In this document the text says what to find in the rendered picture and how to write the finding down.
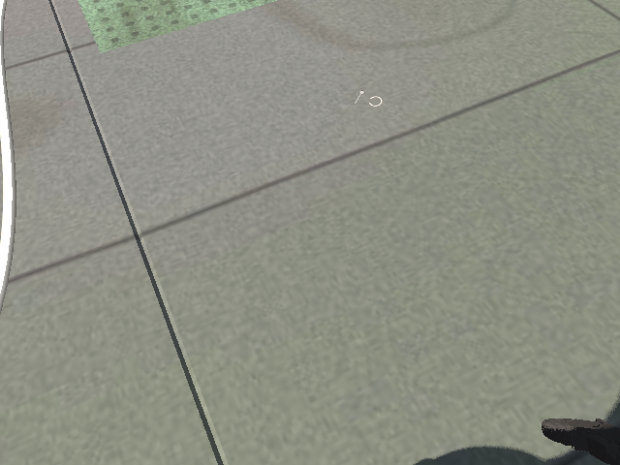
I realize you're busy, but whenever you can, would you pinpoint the robot right hand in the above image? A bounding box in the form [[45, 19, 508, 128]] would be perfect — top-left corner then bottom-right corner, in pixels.
[[542, 418, 620, 465]]

